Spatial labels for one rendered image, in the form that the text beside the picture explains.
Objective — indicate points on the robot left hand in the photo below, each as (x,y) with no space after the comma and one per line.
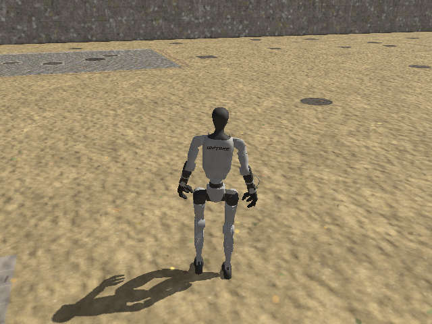
(186,189)

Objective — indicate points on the right robot foot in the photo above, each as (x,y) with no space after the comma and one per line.
(227,273)

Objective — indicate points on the robot right forearm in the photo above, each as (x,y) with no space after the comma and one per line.
(250,182)

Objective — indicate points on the right robot upper arm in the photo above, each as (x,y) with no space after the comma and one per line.
(242,156)

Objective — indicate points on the left robot shin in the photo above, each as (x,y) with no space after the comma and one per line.
(198,242)

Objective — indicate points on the robot right hand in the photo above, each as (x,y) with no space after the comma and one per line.
(252,197)

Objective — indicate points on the robot left forearm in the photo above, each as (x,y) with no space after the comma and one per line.
(185,176)

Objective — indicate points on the left robot upper arm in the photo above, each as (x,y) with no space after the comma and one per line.
(197,141)

